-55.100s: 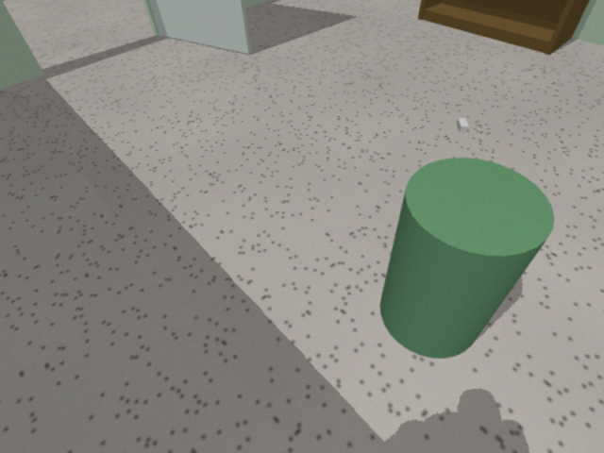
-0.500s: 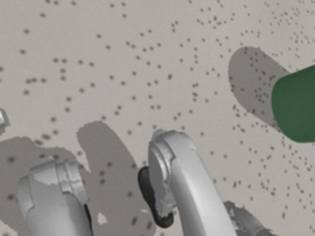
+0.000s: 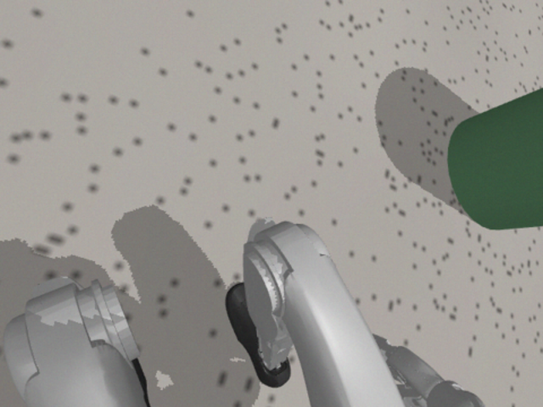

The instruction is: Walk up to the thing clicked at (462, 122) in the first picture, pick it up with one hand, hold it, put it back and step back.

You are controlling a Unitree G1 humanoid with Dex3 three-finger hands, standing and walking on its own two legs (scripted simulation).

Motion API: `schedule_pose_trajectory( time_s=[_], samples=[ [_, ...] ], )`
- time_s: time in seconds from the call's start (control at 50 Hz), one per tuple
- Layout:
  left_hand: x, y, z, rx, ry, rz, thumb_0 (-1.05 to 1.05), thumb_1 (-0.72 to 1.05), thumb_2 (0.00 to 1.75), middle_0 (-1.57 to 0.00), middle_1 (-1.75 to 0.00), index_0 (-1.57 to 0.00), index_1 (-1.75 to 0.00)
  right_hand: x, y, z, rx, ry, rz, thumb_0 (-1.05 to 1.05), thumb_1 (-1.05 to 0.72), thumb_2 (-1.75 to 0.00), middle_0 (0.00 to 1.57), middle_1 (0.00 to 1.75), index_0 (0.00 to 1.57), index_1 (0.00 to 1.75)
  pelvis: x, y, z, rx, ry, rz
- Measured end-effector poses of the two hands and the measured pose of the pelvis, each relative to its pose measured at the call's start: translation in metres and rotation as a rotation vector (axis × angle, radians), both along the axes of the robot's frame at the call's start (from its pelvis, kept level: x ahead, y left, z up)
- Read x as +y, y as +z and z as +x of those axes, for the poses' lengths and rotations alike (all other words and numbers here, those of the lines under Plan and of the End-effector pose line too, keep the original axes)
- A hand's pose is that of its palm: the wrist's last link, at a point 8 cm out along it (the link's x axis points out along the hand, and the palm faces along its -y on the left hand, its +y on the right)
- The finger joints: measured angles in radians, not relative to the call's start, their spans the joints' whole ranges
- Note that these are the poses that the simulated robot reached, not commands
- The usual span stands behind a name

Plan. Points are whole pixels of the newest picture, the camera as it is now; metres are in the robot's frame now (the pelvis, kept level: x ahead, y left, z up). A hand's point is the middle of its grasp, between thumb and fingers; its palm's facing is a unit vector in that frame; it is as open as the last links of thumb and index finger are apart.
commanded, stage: rest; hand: left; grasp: from above
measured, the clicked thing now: out of the picture +0.43 +0.34 -0.28
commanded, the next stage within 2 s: open in 0.06 s
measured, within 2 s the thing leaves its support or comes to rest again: neither
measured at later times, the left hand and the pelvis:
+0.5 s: hand out of the picture +0.41 +0.34 -0.24, palm faces -0.42 -0.15 -0.89, open 8.5 cm; pelvis +0.00 +0.00 +0.00, yaw -1 degrees
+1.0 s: hand out of the picture +0.41 +0.35 -0.25, palm faces -0.46 -0.18 -0.87, open 11.9 cm; pelvis +0.00 +0.00 +0.00, yaw -1 degrees
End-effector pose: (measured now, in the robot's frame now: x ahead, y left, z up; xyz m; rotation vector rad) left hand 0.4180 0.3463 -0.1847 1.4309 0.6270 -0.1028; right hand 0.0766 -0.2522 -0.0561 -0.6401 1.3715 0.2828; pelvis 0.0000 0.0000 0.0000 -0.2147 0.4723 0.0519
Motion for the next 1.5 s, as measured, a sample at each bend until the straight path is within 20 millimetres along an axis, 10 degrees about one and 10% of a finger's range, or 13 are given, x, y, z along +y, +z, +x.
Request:
schedule_pose_trajectory(
  time_s=[0.36, 1.32, 1.5],
  samples=[
    [0.005, -0.002, -0.009, 0.014, -0.060, -0.039, -0.01, 0.41, 0.14, -0.94, -0.17, -0.95, -0.15, -0.001, 0.010, -0.013, 0.047, 0.014, -0.042, 0.01, -0.89, -0.90, 0.20, 0.30, 0.20, 0.30, 0.001, 0.002, -0.003, -0.019, -0.004, -0.013],
    [-0.004, -0.001, -0.001, -0.038, -0.092, -0.013, 0.00, -0.26, 0.79, -0.28, -0.79, -0.29, -0.78, 0.002, 0.013, -0.005, 0.005, 0.045, -0.032, 0.01, -0.89, -0.90, 0.20, 0.30, 0.20, 0.30, 0.002, 0.002, -0.006, -0.029, -0.010, -0.020],
    [0.010, 0.050, 0.014, -0.193, -0.025, 0.047, 0.00, -0.27, 0.80, -0.28, -0.79, -0.29, -0.78, 0.004, 0.007, 0.007, -0.017, -0.010, 0.030, 0.01, -0.89, -0.90, 0.20, 0.30, 0.20, 0.30, 0.001, 0.009, 0.001, 0.034, 0.002, -0.011]
  ],
)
